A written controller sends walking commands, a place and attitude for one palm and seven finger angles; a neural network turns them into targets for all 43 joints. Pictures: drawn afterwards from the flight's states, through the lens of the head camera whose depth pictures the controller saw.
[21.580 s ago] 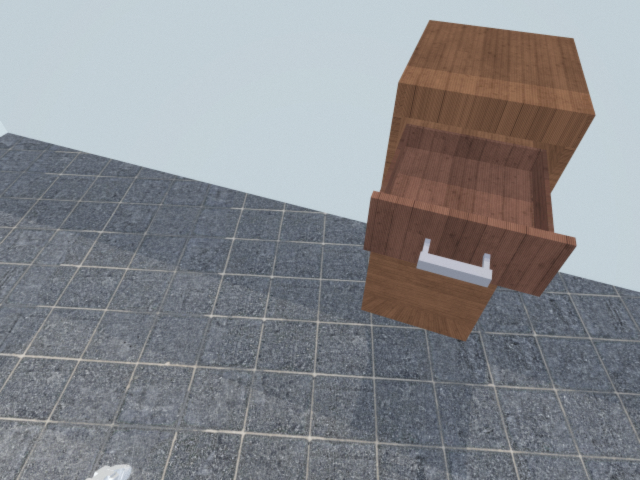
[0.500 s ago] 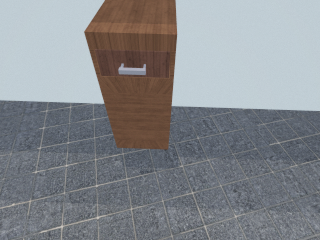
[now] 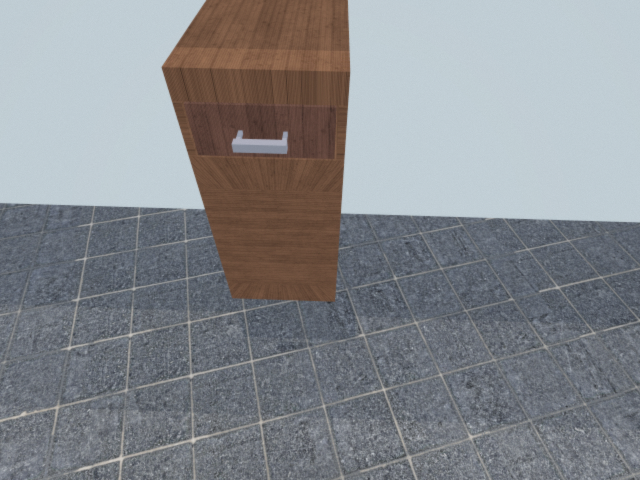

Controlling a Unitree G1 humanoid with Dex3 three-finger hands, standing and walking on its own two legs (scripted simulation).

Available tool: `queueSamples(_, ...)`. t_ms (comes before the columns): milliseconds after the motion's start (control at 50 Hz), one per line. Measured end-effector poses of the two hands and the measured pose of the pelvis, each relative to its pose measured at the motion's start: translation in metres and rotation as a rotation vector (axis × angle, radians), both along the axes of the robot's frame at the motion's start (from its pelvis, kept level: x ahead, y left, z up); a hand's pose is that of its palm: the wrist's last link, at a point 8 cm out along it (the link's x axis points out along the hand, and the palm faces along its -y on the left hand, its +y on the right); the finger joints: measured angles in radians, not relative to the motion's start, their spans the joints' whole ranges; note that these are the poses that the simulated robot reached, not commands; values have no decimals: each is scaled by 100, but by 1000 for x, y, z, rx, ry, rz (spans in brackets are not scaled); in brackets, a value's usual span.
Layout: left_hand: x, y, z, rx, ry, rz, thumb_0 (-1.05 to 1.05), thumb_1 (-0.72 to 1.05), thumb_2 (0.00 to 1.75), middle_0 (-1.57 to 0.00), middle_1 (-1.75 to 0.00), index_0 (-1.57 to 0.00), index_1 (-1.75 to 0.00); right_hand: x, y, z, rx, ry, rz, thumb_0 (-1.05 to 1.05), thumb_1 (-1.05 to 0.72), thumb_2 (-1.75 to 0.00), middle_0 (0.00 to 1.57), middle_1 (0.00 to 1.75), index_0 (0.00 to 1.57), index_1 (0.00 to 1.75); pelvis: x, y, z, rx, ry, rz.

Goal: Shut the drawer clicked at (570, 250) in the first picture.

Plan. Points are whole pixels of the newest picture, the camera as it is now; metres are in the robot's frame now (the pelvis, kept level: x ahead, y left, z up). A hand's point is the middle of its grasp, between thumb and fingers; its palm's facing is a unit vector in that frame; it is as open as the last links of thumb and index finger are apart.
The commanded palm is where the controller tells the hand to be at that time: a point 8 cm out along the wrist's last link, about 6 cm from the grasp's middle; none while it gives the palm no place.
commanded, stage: look to check the result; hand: left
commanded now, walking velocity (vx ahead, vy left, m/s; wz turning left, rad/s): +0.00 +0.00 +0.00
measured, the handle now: (261, 140) +0.80 +0.18 -0.05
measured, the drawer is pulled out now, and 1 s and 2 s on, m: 0.00 0.00 0.00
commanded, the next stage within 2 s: stand and wait in 0.04 s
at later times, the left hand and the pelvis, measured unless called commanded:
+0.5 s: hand out of the picture +0.01 +0.18 -0.17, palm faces +0.02 -0.98 -0.20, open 7.4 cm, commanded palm none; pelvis +0.01 +0.00 +0.00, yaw +0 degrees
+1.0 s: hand out of the picture +0.03 +0.19 -0.17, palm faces +0.01 -0.97 -0.22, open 7.4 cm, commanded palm none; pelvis +0.01 +0.00 +0.00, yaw +0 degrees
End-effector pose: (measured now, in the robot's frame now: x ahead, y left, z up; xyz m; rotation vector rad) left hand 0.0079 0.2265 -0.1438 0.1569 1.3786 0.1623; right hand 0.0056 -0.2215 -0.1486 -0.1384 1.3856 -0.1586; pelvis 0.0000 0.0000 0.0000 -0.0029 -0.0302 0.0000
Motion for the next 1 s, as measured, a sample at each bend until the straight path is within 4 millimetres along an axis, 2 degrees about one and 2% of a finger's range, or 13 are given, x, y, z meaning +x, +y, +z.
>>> queueSamples(520,2,2,0,-1,26,2,0,90,90,-20,-30,-20,-30,0,-1,2,-5,28,-4,0,-91,-90,20,29,20,30,8,0,1,0,2,-3)
queueSamples(1000,16,10,4,17,-4,-11,0,90,90,-20,-30,-20,-30,15,-11,4,-26,-7,5,0,-91,-90,20,29,20,30,11,0,2,2,1,-6)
